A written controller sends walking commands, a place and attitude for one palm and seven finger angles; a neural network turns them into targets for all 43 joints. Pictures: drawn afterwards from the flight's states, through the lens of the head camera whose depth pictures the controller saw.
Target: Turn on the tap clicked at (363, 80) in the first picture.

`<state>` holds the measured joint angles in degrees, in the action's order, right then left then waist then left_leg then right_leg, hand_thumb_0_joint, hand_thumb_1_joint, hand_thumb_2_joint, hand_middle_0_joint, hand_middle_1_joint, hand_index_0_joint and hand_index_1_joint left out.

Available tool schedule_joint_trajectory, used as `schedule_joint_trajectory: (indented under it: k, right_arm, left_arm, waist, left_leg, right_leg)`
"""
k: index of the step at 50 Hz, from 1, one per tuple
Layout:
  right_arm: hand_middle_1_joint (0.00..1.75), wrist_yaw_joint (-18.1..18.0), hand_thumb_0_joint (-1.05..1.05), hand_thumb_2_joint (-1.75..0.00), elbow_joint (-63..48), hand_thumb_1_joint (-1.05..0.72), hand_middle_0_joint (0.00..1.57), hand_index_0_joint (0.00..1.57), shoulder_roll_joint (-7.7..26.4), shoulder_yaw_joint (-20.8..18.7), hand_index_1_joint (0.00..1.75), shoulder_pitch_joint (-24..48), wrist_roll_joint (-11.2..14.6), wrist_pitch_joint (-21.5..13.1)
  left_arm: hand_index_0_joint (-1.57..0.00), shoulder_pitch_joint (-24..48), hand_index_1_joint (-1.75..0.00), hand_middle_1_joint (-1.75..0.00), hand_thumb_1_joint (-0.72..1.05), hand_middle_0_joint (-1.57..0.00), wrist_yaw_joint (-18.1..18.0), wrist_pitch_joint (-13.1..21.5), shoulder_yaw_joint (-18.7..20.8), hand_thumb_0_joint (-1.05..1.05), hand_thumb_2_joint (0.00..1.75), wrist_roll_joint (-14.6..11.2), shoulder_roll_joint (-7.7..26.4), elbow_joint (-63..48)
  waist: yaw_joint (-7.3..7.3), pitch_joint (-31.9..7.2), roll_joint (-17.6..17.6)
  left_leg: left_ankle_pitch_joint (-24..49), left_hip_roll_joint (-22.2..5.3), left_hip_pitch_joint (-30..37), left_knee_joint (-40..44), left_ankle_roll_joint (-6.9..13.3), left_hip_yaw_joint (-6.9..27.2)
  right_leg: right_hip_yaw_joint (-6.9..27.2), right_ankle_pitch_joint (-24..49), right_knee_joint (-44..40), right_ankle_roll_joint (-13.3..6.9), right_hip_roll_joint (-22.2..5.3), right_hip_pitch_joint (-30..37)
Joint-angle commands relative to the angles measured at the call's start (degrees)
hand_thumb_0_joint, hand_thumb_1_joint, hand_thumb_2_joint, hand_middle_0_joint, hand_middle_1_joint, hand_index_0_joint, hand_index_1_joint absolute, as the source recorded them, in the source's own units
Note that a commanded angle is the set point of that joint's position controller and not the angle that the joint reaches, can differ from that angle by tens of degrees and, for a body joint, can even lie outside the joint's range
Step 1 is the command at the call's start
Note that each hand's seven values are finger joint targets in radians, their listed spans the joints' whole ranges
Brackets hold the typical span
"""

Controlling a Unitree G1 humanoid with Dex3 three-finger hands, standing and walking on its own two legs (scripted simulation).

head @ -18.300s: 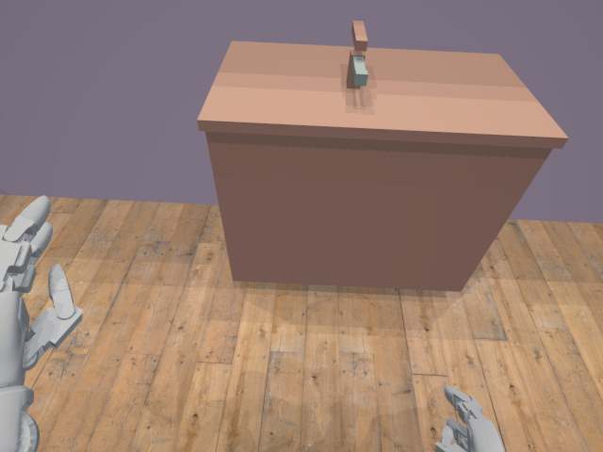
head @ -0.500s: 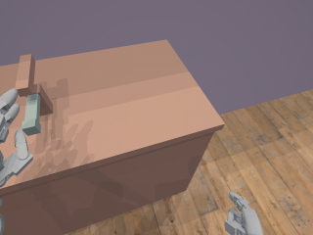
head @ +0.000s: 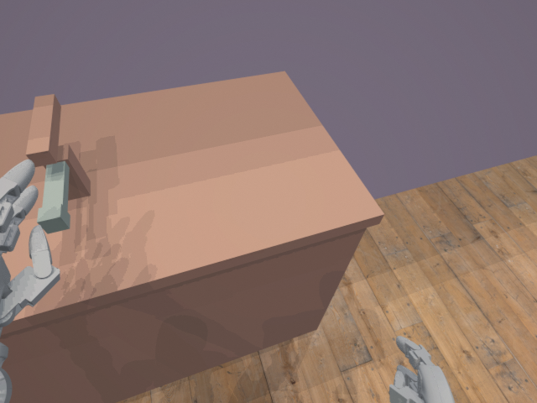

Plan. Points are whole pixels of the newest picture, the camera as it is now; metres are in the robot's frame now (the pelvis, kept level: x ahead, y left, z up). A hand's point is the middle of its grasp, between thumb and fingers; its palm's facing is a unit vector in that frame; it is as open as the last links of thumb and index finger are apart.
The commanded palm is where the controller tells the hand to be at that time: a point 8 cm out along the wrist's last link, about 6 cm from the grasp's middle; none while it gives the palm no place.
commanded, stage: shuffle to correct the standing spot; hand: left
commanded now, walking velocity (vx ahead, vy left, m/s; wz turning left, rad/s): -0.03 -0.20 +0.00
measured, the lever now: (54, 218) +0.32 +0.32 +0.10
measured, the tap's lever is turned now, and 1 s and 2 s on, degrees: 0 0 0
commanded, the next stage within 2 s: come to a stop and stand still in 1.12 s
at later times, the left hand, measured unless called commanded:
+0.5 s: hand (53, 268) +0.22 +0.24 +0.17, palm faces +0.33 -0.85 -0.41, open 7.4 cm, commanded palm +0.16 +0.28 +0.18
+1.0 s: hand (46, 270) +0.22 +0.24 +0.17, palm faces +0.35 -0.84 -0.40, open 7.4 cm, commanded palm +0.16 +0.28 +0.18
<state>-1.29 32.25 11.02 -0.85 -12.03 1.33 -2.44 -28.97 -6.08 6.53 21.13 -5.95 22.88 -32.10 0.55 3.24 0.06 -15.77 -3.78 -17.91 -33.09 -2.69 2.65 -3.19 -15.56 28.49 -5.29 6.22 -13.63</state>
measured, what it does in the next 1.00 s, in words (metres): stands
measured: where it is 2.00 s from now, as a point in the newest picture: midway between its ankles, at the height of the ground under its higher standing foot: outside the picture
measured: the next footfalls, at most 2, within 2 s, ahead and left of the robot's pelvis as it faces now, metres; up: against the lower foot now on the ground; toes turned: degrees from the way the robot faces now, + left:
none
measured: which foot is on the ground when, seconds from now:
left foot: down 0.00-1.00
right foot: down 0.00-1.00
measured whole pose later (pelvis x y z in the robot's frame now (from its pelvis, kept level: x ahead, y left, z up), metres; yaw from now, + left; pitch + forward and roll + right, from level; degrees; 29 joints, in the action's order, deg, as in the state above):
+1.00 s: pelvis +0.00 +0.00 +0.00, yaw +0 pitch +1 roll -1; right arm -1.4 32.3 10.7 -0.3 -12.0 1.4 -2.1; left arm -28.1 -6.8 6.2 21.6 -5.9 23.1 -32.0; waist 0.3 3.0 0.4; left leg -15.1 -3.7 -17.8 -32.1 -2.9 3.0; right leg -3.7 -15.0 27.6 -5.2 6.1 -13.4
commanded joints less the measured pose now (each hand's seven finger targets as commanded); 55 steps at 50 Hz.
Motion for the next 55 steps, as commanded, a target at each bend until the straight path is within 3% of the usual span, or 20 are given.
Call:
schedule_joint_trajectory:
  k: [1,6,14,20,21,27,34,35,37,40,43,46,51,53,55]
  right_arm:
    - [0.30,-0.77,0.00,-0.90,-8.85,-0.90,0.20,0.20,7.05,-2.18,0.30,4.52,-0.28,-2.79]
    - [0.30,-0.70,0.00,-0.90,-8.97,-0.90,0.20,0.20,7.14,-2.33,0.30,4.17,-0.32,-2.56]
    - [0.30,-0.55,0.00,-0.90,-9.27,-0.90,0.20,0.20,7.06,-2.75,0.30,4.42,0.15,-2.37]
    - [0.30,-0.93,0.00,-0.90,-9.21,-0.90,0.20,0.20,6.73,-2.22,0.30,5.85,0.15,-2.38]
    - [0.30,-0.90,0.00,-0.90,-8.91,-0.90,0.20,0.20,6.83,-2.13,0.30,5.19,-0.18,-2.18]
    - [0.30,-0.64,0.00,-0.90,-9.64,-0.90,0.20,0.20,7.20,-2.50,0.30,4.99,0.04,-2.33]
    - [0.30,-0.56,0.00,-0.90,-9.50,-0.90,0.20,0.20,7.08,-2.56,0.30,4.37,0.20,-2.32]
    - [0.30,-0.72,0.00,-0.90,-9.35,-0.90,0.20,0.20,6.89,-2.38,0.30,4.90,0.36,-2.47]
    - [0.30,-0.79,0.00,-0.90,-9.41,-0.90,0.20,0.20,6.96,-2.36,0.30,4.80,0.16,-2.47]
    - [0.30,-0.98,0.00,-0.90,-9.10,-0.90,0.20,0.20,6.73,-1.98,0.30,5.63,0.28,-2.60]
    - [0.30,-0.90,0.00,-0.90,-9.10,-0.90,0.20,0.20,6.94,-1.91,0.30,5.22,-0.05,-2.44]
    - [0.30,-0.90,0.00,-0.90,-8.85,-0.90,0.20,0.20,7.04,-1.82,0.30,4.89,-0.09,-2.47]
    - [0.30,-0.57,0.00,-0.90,-9.24,-0.90,0.20,0.20,7.18,-1.88,0.30,4.66,-0.04,-2.40]
    - [0.30,-0.38,0.00,-0.90,-9.44,-0.90,0.20,0.20,7.19,-2.07,0.30,4.61,-0.07,-2.27]
    - [0.30,-0.37,0.00,-0.90,-9.38,-0.90,0.20,0.20,7.05,-2.33,0.30,4.78,0.34,-2.39]
  left_arm:
    - [-0.20,2.97,-0.30,-0.30,0.90,-0.20,-1.19,3.98,7.76,0.00,0.90,-0.16,10.52,-13.94]
    - [-0.20,0.71,-0.30,-0.30,0.90,-0.20,-0.83,3.68,7.70,0.00,0.90,-0.09,9.88,-11.82]
    - [-0.20,1.87,-0.30,-0.30,0.90,-0.20,-0.88,3.19,7.48,0.00,0.90,-0.49,10.17,-11.37]
    - [-0.20,2.81,-0.30,-0.30,0.90,-0.20,-1.48,3.43,8.61,0.00,0.90,-0.41,11.62,-13.55]
    - [-0.20,2.66,-0.30,-0.30,0.90,-0.20,-1.41,3.58,7.54,0.00,0.90,-0.32,10.39,-13.58]
    - [-0.20,1.50,-0.30,-0.30,0.90,-0.20,-1.13,3.50,7.96,0.00,0.90,-0.14,10.44,-12.20]
    - [-0.20,1.36,-0.30,-0.30,0.90,-0.20,-1.12,3.16,7.47,0.00,0.90,-0.46,10.03,-11.65]
    - [-0.20,1.29,-0.30,-0.30,0.90,-0.20,-1.34,3.13,7.99,0.00,0.90,-0.66,10.72,-12.19]
    - [-0.20,1.99,-0.30,-0.30,0.90,-0.20,-1.45,3.06,7.43,0.00,0.90,-0.57,10.30,-12.19]
    - [-0.20,3.27,-0.30,-0.30,0.90,-0.20,-1.71,3.20,7.98,0.00,0.90,-0.60,11.21,-13.33]
    - [-0.20,3.66,-0.30,-0.30,0.90,-0.20,-1.67,3.09,7.03,0.00,0.90,-0.24,9.96,-11.96]
    - [-0.20,3.54,-0.30,-0.30,0.90,-0.20,-1.64,3.23,6.61,0.00,0.90,-0.10,9.60,-12.40]
    - [-0.20,1.88,-0.30,-0.30,0.90,-0.20,-1.24,3.02,6.35,0.00,0.90,-0.04,9.14,-11.31]
    - [-0.20,1.78,-0.30,-0.30,0.90,-0.20,-1.18,2.88,6.88,0.00,0.90,-0.06,9.43,-10.98]
    - [-0.20,1.41,-0.30,-0.30,0.90,-0.20,-1.27,2.88,7.52,0.00,0.90,-0.26,10.20,-11.97]
  waist:
    - [-0.06,-9.16,6.07]
    - [-0.15,-10.43,5.52]
    - [0.02,-9.10,-0.19]
    - [-0.04,-8.36,3.93]
    - [0.05,-8.79,4.89]
    - [-0.41,-8.84,6.09]
    - [-0.07,-9.12,0.77]
    - [0.07,-9.34,2.01]
    - [-0.02,-8.76,0.62]
    - [0.09,-7.71,3.57]
    - [-0.08,-6.60,4.46]
    - [0.04,-7.85,6.06]
    - [-0.16,-8.66,6.06]
    - [-0.33,-9.19,4.45]
    - [-0.08,-10.28,2.80]
  left_leg:
    - [9.55,-4.86,4.22,4.62,5.18,3.37]
    - [15.08,-5.94,5.19,3.94,5.29,3.54]
    - [7.77,-2.70,5.23,-0.66,4.21,0.39]
    - [10.95,-3.94,5.97,1.88,4.85,2.05]
    - [12.02,-4.24,5.39,2.31,5.02,2.35]
    - [12.72,-5.62,4.17,3.81,5.14,3.42]
    - [6.65,-3.01,3.97,0.49,4.23,0.93]
    - [6.79,-2.81,5.24,0.67,4.22,1.06]
    - [5.15,-2.68,4.76,0.95,4.29,1.11]
    - [5.02,-3.18,5.11,2.93,4.55,2.15]
    - [3.70,-4.37,2.42,4.86,5.10,3.38]
    - [6.66,-4.84,3.11,5.98,5.22,4.17]
    - [8.27,-5.48,2.72,6.25,5.27,4.43]
    - [9.09,-5.29,2.48,4.66,5.06,3.48]
    - [10.39,-4.02,4.58,2.19,4.51,2.13]
  right_leg:
    - [5.87,10.21,-5.21,3.35,-8.74,2.28]
    - [4.95,14.44,-4.71,4.04,-8.23,3.89]
    - [9.38,13.25,-6.81,1.69,-11.90,0.33]
    - [7.88,13.06,-5.82,2.53,-10.74,0.16]
    - [6.79,13.43,-5.32,3.02,-10.11,1.27]
    - [5.91,13.01,-5.12,4.00,-9.04,3.01]
    - [8.62,11.10,-7.27,2.21,-11.59,1.29]
    - [9.16,11.12,-7.33,1.62,-11.90,0.36]
    - [9.15,8.69,-7.58,1.77,-11.75,-0.26]
    - [8.41,7.06,-7.45,1.83,-11.10,-1.25]
    - [7.03,5.90,-7.08,3.51,-9.36,0.36]
    - [5.55,7.80,-5.90,3.51,-8.58,1.95]
    - [4.97,9.04,-5.67,3.96,-8.02,3.46]
    - [5.60,10.36,-6.19,3.82,-8.75,4.17]
    - [6.90,13.13,-6.38,2.38,-10.25,3.35]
